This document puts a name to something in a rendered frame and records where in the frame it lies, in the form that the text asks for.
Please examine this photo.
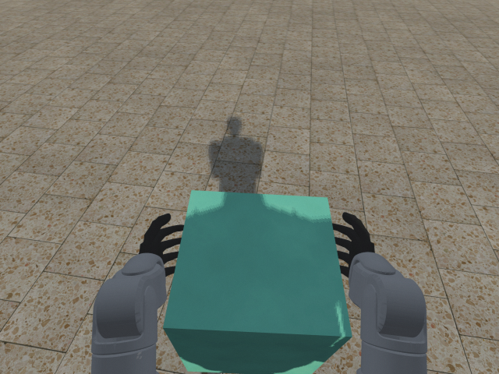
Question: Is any robot right hand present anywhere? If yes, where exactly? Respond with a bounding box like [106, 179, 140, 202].
[332, 212, 375, 277]

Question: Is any robot left hand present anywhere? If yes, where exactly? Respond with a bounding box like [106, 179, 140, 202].
[139, 213, 184, 277]

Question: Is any robot right forearm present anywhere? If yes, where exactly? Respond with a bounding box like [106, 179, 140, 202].
[349, 252, 427, 374]

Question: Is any carton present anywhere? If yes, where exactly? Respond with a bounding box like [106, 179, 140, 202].
[163, 190, 352, 374]

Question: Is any robot left forearm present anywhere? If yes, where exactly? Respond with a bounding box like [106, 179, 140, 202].
[91, 253, 167, 374]

